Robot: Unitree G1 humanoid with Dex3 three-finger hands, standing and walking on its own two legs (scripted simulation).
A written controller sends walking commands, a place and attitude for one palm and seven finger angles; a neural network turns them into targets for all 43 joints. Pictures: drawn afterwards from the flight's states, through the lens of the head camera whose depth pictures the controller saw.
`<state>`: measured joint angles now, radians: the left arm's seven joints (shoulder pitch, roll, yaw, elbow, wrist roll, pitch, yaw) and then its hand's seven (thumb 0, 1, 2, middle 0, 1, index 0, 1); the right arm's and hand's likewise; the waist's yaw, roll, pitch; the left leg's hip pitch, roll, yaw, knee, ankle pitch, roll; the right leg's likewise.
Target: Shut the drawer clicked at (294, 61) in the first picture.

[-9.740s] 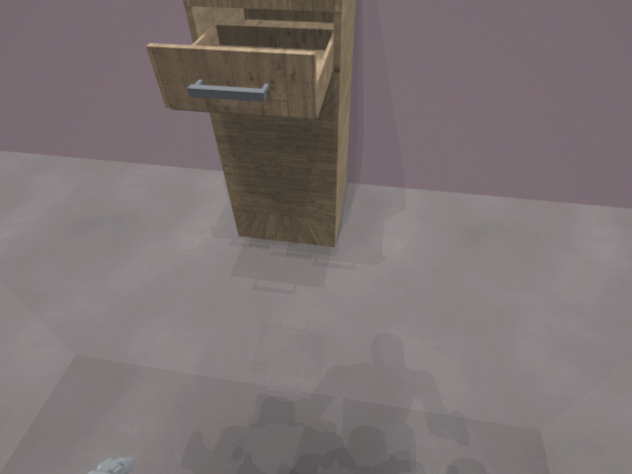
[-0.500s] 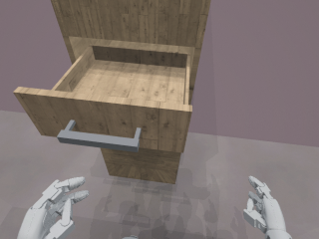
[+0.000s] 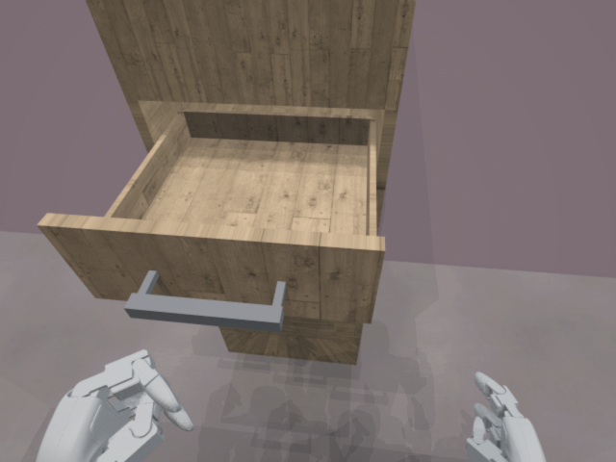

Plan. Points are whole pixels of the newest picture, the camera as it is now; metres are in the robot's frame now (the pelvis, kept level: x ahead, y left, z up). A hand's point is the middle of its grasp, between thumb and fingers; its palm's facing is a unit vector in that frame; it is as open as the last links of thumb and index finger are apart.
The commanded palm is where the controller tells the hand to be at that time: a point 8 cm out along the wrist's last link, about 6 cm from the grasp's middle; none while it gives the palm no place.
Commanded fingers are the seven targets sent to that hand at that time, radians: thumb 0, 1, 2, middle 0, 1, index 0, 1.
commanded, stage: raise the hand and make a fist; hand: left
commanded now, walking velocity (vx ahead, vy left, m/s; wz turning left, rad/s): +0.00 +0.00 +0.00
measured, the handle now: (210, 297) +0.28 +0.14 +0.11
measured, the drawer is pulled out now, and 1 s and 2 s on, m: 0.28 0.28 0.28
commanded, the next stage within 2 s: bring the fist close to the handle in 0.90 s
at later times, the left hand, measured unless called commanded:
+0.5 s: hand (122, 421) +0.12 +0.14 +0.20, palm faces -0.08 -0.98 -0.16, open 3.2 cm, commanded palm +0.07 +0.19 +0.21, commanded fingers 0.00 0.90 0.90 -1.40 -1.60 -1.40 -1.60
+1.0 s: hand (152, 400) +0.13 +0.12 +0.20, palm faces -0.04 -0.99 -0.16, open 3.3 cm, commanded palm +0.07 +0.18 +0.21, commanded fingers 0.00 0.90 0.90 -1.40 -1.60 -1.40 -1.60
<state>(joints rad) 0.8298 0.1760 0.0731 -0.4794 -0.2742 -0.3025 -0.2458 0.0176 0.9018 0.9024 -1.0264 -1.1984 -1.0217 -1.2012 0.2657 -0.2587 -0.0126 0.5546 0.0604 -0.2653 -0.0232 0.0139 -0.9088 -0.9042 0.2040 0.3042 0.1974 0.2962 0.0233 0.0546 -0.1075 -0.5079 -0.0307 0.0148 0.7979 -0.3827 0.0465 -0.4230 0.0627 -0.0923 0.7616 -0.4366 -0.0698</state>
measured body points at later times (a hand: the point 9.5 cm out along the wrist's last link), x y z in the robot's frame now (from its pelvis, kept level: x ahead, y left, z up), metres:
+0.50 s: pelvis -0.01 +0.03 +0.01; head -0.05 +0.00 +0.46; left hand +0.12 +0.20 +0.21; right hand +0.21 -0.16 -0.02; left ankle +0.01 +0.09 -0.71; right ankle -0.03 -0.07 -0.71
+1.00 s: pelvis -0.01 -0.01 +0.01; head -0.06 -0.04 +0.46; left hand +0.13 +0.18 +0.21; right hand +0.19 -0.23 -0.03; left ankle +0.01 +0.09 -0.71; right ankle -0.03 -0.07 -0.71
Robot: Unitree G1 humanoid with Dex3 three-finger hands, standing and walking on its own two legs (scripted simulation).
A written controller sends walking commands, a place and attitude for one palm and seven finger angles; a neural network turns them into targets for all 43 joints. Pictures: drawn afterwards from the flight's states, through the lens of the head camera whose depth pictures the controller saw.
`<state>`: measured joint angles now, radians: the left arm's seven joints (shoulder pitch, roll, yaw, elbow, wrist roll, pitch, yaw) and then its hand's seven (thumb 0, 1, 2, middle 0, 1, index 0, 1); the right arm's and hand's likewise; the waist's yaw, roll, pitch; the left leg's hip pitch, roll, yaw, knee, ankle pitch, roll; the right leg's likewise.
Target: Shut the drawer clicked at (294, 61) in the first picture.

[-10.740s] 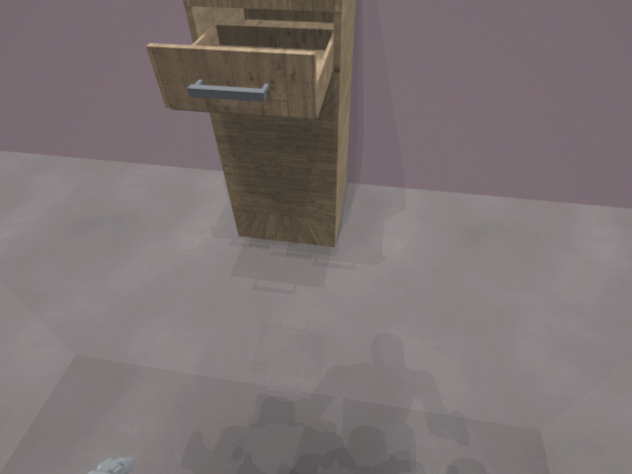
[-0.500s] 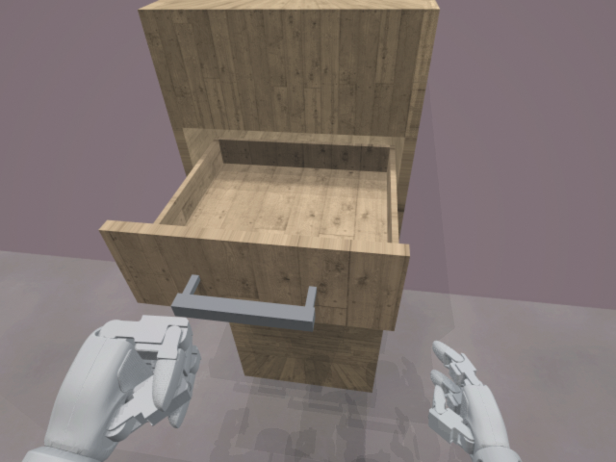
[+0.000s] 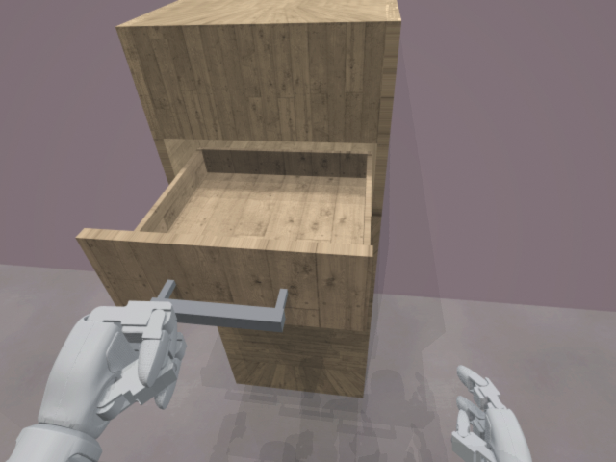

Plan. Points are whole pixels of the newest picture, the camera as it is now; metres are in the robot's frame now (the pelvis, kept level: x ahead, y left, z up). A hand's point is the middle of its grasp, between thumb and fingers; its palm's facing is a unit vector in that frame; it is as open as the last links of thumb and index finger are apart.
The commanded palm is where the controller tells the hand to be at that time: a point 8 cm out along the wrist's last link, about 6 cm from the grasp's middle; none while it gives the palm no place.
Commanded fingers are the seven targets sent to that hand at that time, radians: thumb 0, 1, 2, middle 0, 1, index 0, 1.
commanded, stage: bring the fist close to the handle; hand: left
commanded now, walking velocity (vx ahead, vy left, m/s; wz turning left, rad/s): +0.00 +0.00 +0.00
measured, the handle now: (220, 302) +0.29 +0.15 +0.09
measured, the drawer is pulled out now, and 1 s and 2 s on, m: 0.28 0.28 0.25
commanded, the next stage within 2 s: push the drawer shut in 1.40 s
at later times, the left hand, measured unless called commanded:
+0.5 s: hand (187, 379) +0.16 +0.14 +0.14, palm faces -0.04 -1.00 -0.07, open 3.3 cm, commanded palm +0.12 +0.19 +0.14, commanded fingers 0.00 0.90 0.90 -1.40 -1.60 -1.40 -1.60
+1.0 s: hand (222, 363) +0.21 +0.12 +0.09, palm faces -0.06 -1.00 -0.02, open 3.3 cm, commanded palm +0.18 +0.18 +0.10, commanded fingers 0.00 0.90 0.90 -1.40 -1.60 -1.40 -1.60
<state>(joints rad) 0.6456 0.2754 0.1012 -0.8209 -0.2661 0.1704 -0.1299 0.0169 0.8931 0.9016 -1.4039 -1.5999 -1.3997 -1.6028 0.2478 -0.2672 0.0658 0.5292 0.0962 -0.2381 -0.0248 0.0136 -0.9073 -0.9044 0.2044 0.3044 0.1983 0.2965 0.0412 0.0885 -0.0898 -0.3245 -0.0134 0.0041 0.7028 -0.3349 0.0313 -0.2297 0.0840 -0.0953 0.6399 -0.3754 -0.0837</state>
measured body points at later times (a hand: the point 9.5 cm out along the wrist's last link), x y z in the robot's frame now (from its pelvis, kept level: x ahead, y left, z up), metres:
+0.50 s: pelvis +0.02 +0.01 +0.00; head -0.01 -0.02 +0.45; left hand +0.16 +0.19 +0.15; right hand +0.22 -0.21 -0.05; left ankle +0.03 +0.10 -0.72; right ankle -0.01 -0.06 -0.72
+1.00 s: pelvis +0.01 +0.01 -0.01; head +0.02 +0.00 +0.44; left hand +0.21 +0.18 +0.10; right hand +0.18 -0.22 -0.08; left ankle +0.03 +0.10 -0.72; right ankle -0.01 -0.06 -0.72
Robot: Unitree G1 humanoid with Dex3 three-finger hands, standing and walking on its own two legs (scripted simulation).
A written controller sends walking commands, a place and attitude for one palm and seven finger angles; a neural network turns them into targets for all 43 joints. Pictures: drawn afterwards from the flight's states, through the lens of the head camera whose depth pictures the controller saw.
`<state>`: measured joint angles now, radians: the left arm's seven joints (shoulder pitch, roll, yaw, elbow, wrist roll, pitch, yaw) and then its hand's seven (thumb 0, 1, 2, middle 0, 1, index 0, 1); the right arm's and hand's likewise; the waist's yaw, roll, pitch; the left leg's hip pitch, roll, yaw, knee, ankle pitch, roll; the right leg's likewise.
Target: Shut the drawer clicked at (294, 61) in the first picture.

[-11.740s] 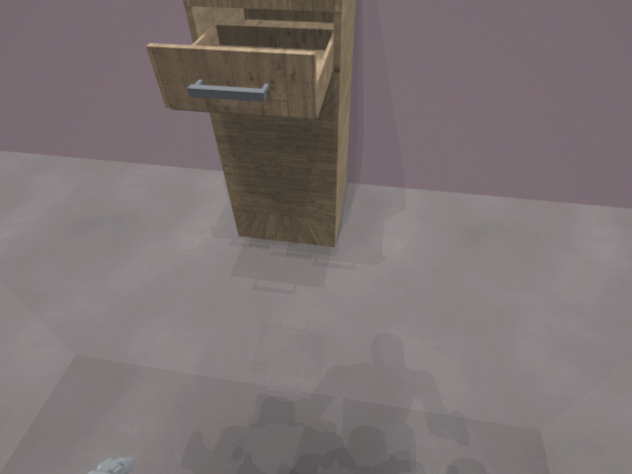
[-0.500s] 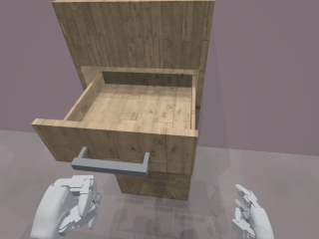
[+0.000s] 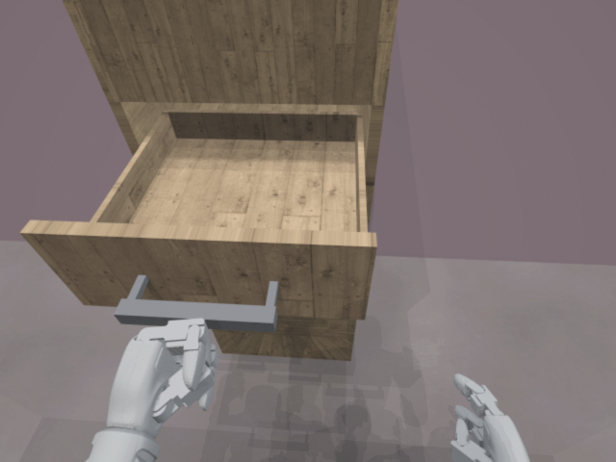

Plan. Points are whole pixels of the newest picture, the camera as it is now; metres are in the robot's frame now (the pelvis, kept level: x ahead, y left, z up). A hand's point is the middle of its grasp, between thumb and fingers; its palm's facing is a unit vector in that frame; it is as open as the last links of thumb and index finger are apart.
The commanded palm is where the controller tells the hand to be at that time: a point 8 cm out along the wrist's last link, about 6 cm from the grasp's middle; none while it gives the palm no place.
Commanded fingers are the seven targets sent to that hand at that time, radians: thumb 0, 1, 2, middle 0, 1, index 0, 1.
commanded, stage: bring the fist close to the handle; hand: left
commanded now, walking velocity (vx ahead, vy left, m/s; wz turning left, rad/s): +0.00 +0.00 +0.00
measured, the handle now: (201, 300) +0.28 +0.14 +0.11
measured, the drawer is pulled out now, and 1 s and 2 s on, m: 0.28 0.25 0.13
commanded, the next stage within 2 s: push the drawer shut in 0.40 s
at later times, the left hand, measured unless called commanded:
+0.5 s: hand (210, 375) +0.19 +0.11 +0.11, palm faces -0.03 -1.00 -0.05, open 3.3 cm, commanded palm +0.16 +0.16 +0.11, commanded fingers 0.00 0.90 0.90 -1.40 -1.60 -1.40 -1.60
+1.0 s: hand (219, 341) +0.23 +0.11 +0.10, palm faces -0.06 -1.00 -0.06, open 3.0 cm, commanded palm +0.22 +0.17 +0.11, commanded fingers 0.00 0.90 0.90 -1.40 -1.60 -1.40 -1.60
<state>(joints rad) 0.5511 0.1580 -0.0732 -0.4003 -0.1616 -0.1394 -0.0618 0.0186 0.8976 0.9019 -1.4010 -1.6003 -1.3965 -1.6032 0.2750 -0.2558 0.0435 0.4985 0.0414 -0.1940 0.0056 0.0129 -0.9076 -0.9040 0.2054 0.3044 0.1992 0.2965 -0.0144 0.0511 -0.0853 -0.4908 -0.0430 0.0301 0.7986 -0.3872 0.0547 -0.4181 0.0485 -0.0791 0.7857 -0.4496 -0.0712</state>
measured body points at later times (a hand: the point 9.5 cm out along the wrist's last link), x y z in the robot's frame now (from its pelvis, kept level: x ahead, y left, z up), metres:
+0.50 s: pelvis +0.01 +0.00 +0.00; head +0.02 -0.03 +0.45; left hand +0.19 +0.16 +0.11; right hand +0.20 -0.22 -0.07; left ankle +0.01 +0.09 -0.71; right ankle -0.03 -0.07 -0.71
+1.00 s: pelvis +0.00 -0.01 +0.00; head +0.01 -0.03 +0.45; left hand +0.23 +0.16 +0.11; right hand +0.17 -0.24 -0.08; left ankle +0.01 +0.09 -0.71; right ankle -0.03 -0.07 -0.71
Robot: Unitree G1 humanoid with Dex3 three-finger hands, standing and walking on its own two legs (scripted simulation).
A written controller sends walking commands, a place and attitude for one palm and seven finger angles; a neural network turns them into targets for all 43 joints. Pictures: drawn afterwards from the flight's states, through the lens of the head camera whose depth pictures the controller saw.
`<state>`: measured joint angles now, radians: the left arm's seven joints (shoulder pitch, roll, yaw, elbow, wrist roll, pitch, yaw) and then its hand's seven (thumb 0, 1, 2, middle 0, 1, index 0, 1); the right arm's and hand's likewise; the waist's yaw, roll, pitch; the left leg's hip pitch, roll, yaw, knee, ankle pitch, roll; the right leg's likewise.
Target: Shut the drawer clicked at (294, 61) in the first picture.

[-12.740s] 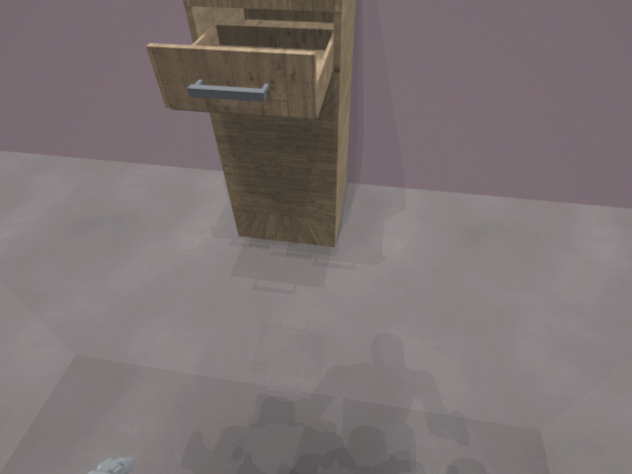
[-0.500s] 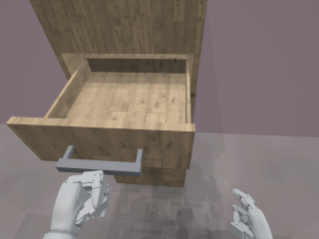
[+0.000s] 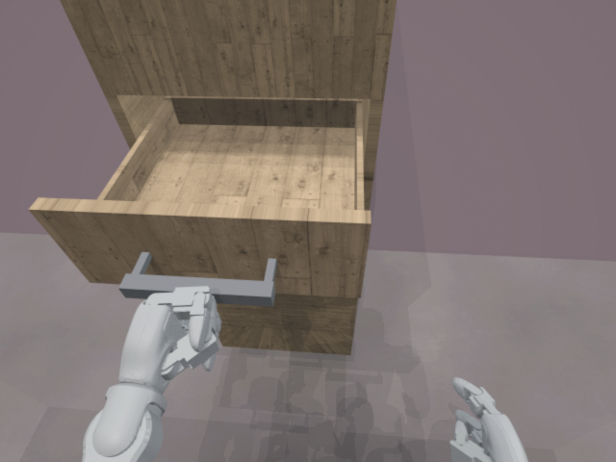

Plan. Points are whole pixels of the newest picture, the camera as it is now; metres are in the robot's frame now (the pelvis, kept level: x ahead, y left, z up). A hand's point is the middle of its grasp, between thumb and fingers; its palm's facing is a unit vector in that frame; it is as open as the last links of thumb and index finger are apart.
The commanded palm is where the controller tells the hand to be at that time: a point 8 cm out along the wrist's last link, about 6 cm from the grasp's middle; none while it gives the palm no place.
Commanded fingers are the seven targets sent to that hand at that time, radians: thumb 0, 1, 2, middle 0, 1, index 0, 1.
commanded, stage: push the drawer shut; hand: left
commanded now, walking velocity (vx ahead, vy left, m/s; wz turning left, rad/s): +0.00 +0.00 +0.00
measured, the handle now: (202, 276) +0.31 +0.14 +0.11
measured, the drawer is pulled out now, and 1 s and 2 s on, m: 0.25 0.13 0.00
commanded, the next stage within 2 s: none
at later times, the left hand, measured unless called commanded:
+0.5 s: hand (223, 292) +0.29 +0.11 +0.10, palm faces -0.07 -1.00 -0.05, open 3.0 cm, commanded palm +0.28 +0.17 +0.11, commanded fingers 0.00 0.90 0.90 -1.40 -1.60 -1.40 -1.60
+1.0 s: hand (234, 250) +0.35 +0.11 +0.11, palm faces -0.06 -1.00 -0.04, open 3.2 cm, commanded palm +0.34 +0.17 +0.11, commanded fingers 0.00 0.90 0.90 -1.40 -1.60 -1.40 -1.60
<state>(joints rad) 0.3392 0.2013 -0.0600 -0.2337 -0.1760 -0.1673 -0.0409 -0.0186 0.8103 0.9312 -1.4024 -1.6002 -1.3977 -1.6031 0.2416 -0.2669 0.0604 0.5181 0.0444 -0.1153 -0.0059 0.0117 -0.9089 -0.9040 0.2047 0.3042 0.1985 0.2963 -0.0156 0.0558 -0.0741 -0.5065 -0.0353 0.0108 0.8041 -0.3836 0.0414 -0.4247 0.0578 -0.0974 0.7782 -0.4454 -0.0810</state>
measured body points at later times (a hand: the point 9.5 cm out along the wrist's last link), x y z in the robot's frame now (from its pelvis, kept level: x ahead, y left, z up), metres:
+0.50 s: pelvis +0.00 +0.01 +0.01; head +0.02 -0.01 +0.46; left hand +0.29 +0.17 +0.11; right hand +0.17 -0.22 -0.08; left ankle +0.02 +0.09 -0.71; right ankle -0.02 -0.06 -0.71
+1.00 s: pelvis +0.00 +0.01 +0.01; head +0.02 +0.00 +0.46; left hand +0.35 +0.17 +0.11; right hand +0.13 -0.23 -0.09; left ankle +0.02 +0.09 -0.71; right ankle -0.02 -0.06 -0.71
